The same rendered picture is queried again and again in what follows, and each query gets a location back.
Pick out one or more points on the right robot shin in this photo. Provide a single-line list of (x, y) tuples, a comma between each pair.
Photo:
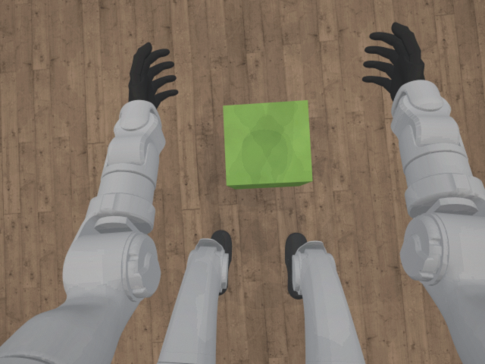
[(314, 245)]

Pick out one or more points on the robot left hand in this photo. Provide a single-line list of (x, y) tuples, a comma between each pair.
[(141, 86)]

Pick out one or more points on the carton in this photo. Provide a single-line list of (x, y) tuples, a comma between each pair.
[(267, 145)]

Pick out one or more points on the right robot forearm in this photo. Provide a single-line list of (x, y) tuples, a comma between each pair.
[(434, 160)]

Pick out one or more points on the right robot upper arm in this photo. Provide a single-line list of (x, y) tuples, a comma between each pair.
[(446, 253)]

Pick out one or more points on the robot left foot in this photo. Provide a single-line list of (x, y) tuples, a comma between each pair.
[(224, 239)]

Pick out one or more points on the left robot forearm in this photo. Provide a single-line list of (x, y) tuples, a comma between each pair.
[(129, 177)]

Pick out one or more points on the robot right hand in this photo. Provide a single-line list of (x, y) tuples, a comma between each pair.
[(406, 58)]

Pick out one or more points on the left robot upper arm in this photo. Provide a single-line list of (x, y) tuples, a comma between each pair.
[(105, 278)]

